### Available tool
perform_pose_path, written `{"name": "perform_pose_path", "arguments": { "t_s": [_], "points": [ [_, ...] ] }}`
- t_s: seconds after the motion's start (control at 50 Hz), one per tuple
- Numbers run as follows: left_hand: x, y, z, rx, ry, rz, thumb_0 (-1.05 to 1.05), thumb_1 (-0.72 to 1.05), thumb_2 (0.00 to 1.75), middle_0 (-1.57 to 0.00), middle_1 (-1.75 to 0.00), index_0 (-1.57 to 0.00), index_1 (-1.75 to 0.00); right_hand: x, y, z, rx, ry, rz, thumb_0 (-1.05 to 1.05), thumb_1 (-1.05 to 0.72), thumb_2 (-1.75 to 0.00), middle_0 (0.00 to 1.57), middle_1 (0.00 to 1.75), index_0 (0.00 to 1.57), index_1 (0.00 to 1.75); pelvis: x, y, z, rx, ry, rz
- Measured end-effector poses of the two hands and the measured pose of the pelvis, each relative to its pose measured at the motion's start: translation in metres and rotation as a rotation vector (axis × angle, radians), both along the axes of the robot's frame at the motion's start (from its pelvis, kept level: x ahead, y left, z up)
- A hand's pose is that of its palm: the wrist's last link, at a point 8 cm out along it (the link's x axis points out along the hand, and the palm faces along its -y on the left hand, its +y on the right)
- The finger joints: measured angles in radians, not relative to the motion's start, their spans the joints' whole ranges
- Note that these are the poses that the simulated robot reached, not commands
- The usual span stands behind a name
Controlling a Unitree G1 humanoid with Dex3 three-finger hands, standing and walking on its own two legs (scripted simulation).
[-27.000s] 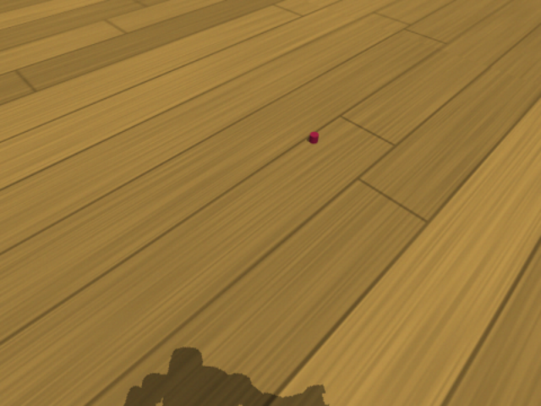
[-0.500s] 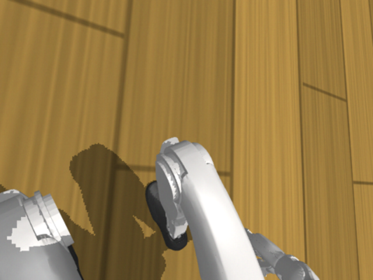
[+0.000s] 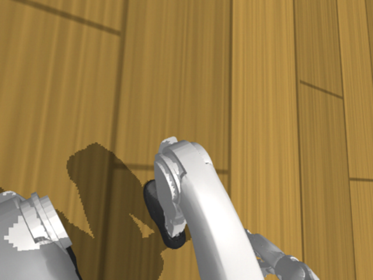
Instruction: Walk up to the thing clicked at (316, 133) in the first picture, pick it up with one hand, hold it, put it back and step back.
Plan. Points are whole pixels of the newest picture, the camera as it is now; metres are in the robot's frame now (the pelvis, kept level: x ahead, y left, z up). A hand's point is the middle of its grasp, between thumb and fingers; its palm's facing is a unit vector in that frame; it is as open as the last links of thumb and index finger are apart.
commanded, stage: open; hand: left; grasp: from above
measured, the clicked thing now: out of the picture +0.45 +0.34 -0.28
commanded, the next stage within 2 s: withdraw in 0.30 s
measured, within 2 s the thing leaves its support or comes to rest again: neither
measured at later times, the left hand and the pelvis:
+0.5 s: hand out of the picture +0.44 +0.33 -0.25, palm faces -0.43 -0.17 -0.89, open 14.2 cm; pelvis +0.00 +0.00 +0.00, yaw +0 degrees
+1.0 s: hand out of the picture +0.43 +0.36 -0.07, palm faces -0.46 -0.12 -0.88, open 14.0 cm; pelvis -0.01 -0.01 +0.05, yaw +7 degrees
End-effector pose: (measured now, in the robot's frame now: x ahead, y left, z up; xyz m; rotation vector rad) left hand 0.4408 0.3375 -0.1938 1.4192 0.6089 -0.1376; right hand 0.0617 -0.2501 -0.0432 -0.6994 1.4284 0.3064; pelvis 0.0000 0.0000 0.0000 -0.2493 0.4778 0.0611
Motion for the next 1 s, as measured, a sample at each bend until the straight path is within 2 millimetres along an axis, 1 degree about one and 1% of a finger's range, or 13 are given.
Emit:
{"name": "perform_pose_path", "arguments": {
  "t_s": [0.14,0.32,0.48,0.56,0.6,0.66,0.74,0.82,0.9,0.96,1.0],
  "points": [
    [0.001,-0.001,-0.001,0.002,0.005,-0.019,0.0,-0.34,0.84,-0.28,-0.79,-0.26,-0.82,0.0,0.001,0.001,0.0,0.005,0.0,0.0,-0.9,-0.9,0.2,0.3,0.21,0.3,0.0,0.0,0.001,0.0,0.003,0.001],
    [0.0,-0.001,0.0,0.001,0.0,-0.009,0.0,-0.48,0.96,-0.15,-0.9,-0.12,-0.93,0.005,0.0,0.003,-0.008,-0.006,0.004,0.0,-0.9,-0.89,0.2,0.3,0.21,0.3,0.001,0.0,0.002,-0.002,0.007,0.0],
    [0.001,0.0,0.002,0.001,-0.008,-0.006,0.0,-0.53,1.0,-0.1,-0.96,-0.08,-0.99,0.007,-0.001,0.003,-0.009,-0.011,0.006,0.0,-0.9,-0.89,0.2,0.3,0.21,0.3,0.0,0.0,0.003,-0.001,0.007,0.001],
    [0.006,0.002,0.011,0.015,-0.051,-0.01,0.0,-0.53,1.0,-0.09,-0.98,-0.08,-1.0,0.006,-0.001,0.002,0.001,-0.008,0.0,0.0,-0.9,-0.89,0.2,0.3,0.2,0.3,0.001,-0.001,0.003,0.003,0.014,0.002],
    [0.01,0.004,0.021,0.022,-0.086,-0.01,0.0,-0.53,1.0,-0.09,-0.99,-0.08,-1.0,0.007,-0.002,0.001,0.011,-0.009,-0.011,0.0,-0.9,-0.9,0.2,0.3,0.21,0.3,0.002,-0.002,0.004,0.005,0.024,0.003],
    [0.015,0.007,0.041,0.042,-0.13,-0.006,0.0,-0.54,1.0,-0.09,-0.99,-0.09,-1.0,0.011,-0.002,-0.003,0.027,-0.022,-0.044,0.0,-0.91,-0.9,0.2,0.3,0.21,0.3,0.004,-0.002,0.005,0.009,0.045,0.006],
    [0.015,0.017,0.08,0.079,-0.17,0.017,0.0,-0.53,1.01,-0.09,-1.0,-0.09,-1.01,0.022,-0.003,-0.01,0.059,-0.06,-0.111,0.0,-0.91,-0.9,0.2,0.3,0.21,0.3,0.006,-0.003,0.011,0.02,0.08,0.016],
    [0.008,0.024,0.121,0.102,-0.129,0.039,0.0,-0.53,1.02,-0.09,-1.0,-0.08,-1.02,0.036,-0.003,-0.014,0.096,-0.103,-0.175,0.0,-0.91,-0.9,0.2,0.3,0.21,0.3,0.005,-0.004,0.022,0.043,0.104,0.036],
    [0.0,0.026,0.156,0.103,-0.055,0.041,0.0,-0.53,1.02,-0.09,-1.01,-0.09,-1.03,0.049,-0.004,-0.01,0.115,-0.143,-0.203,0.0,-0.91,-0.9,0.2,0.3,0.2,0.3,0.0,-0.006,0.037,0.064,0.108,0.055],
    [-0.005,0.025,0.173,0.086,0.001,0.03,0.0,-0.52,1.02,-0.1,-1.01,-0.09,-1.03,0.054,-0.007,-0.003,0.105,-0.168,-0.208,0.0,-0.91,-0.9,0.2,0.3,0.2,0.3,-0.004,-0.009,0.047,0.075,0.103,0.065],
    [-0.007,0.023,0.179,0.07,0.029,0.017,0.0,-0.52,1.02,-0.1,-1.01,-0.09,-1.03,0.055,-0.01,0.002,0.086,-0.179,-0.207,0.0,-0.91,-0.9,0.2,0.3,0.21,0.3,-0.006,-0.01,0.052,0.08,0.098,0.07]
  ]
}}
